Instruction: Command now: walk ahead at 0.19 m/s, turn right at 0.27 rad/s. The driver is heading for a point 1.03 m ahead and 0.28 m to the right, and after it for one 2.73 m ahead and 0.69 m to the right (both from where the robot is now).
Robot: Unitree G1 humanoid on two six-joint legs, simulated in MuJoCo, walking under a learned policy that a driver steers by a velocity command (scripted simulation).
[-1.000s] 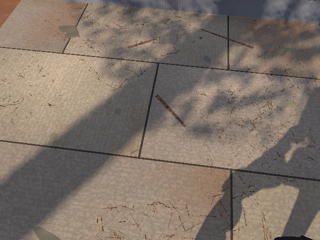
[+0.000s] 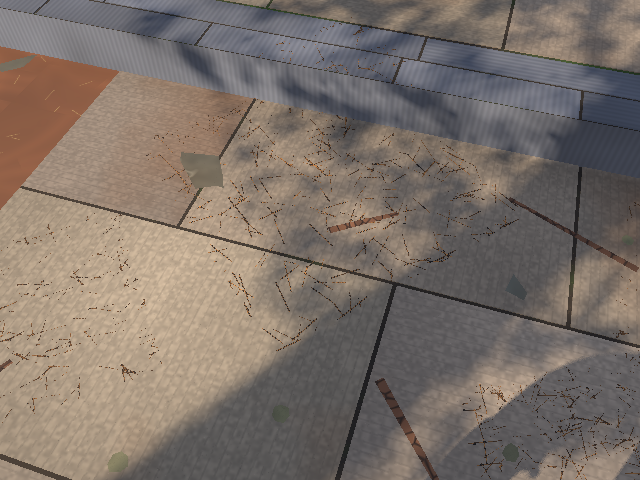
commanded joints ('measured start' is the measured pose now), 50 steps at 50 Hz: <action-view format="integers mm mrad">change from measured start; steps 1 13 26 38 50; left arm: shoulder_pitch -44 -69 -61 -56 -174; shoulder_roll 168 100 328 204 132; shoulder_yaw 38 57 109 72 40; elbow -65 -132 -231 -211 -251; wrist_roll -17 22 29 11 12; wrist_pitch -3 136 108 52 4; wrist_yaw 13 -3 4 3 -5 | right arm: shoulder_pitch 242 96 44 52 440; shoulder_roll -165 -124 -133 -123 -321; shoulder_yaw -50 -52 -77 -79 -118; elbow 26 -45 -100 -73 26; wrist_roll -17 0 -3 -9 -7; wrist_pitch -37 20 101 54 -17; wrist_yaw -29 -54 -35 15 -13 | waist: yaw -138 -35 1 -20 -191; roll -54 83 -239 -157 224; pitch -136 -114 14 -50 -31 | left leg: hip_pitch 370 203 -140 -147 608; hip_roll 41 273 17 16 396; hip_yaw -41 -25 31 -18 -696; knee -144 -312 425 234 -448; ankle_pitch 291 29 -555 -235 -740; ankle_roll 41 204 -79 -71 181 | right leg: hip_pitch -114 -438 -243 -19 -746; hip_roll -161 -107 -460 -261 43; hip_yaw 119 18 523 399 88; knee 304 732 -118 -171 553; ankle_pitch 691 -57 260 -95 -235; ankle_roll -40 69 -233 -195 -58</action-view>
